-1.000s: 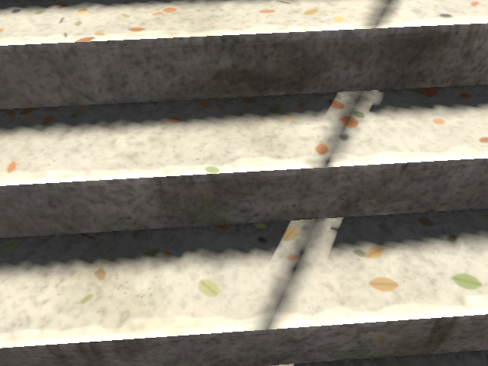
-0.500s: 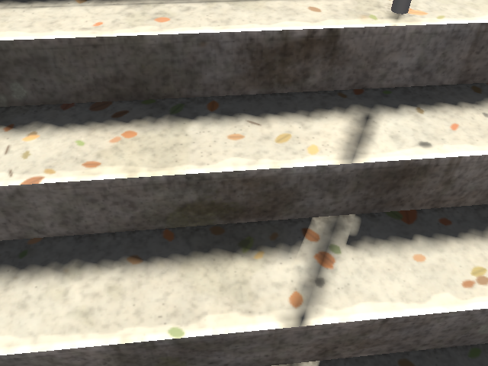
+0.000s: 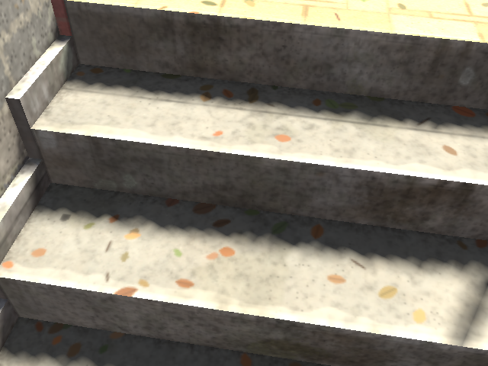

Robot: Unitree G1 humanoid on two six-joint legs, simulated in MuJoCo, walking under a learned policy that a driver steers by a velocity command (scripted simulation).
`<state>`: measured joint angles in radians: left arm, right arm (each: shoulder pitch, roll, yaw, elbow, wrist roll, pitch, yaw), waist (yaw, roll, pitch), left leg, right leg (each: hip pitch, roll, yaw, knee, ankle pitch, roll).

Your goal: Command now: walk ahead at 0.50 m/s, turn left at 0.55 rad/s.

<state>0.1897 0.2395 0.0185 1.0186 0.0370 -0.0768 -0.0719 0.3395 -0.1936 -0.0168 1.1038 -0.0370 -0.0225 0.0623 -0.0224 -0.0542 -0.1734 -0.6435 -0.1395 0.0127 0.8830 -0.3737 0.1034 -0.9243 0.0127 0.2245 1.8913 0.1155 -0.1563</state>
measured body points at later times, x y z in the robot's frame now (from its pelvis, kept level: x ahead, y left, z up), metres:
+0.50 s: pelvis +0.23 -0.07 +0.15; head +0.22 -0.07 +0.60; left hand +0.28 +0.16 +0.01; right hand +0.35 -0.31 +0.01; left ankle +0.15 +0.08 -0.37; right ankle +0.30 -0.15 -0.51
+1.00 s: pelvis +0.49 +0.02 +0.26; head +0.53 +0.01 +0.71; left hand +0.36 +0.19 +0.12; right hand +0.78 -0.08 +0.19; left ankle +0.60 +0.13 -0.34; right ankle +0.32 -0.15 -0.46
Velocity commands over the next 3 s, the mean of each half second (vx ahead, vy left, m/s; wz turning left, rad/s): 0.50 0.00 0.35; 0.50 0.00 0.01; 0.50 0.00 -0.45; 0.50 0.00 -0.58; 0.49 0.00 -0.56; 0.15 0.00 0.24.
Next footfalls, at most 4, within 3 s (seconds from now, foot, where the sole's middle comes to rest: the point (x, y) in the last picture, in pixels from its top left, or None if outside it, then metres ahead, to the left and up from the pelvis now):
0.32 right None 0.34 -0.15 -0.55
0.94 left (180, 262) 0.63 0.15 -0.38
1.50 right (281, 123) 0.91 -0.08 -0.20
2.00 left None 1.23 0.08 -0.03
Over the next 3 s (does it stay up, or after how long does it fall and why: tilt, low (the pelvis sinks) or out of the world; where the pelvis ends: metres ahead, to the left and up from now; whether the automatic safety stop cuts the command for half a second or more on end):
stays up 1.37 -0.15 0.74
